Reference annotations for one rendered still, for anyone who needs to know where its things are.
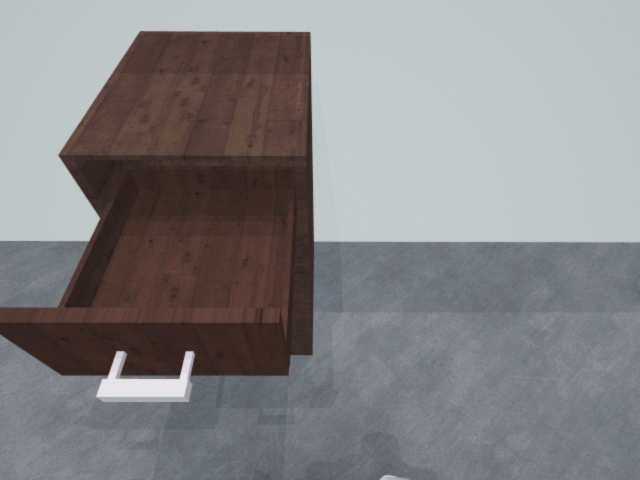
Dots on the cabinet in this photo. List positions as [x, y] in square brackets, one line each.
[197, 98]

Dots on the handle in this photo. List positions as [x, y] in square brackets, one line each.
[114, 389]

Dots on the drawer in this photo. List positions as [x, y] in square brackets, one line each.
[183, 258]

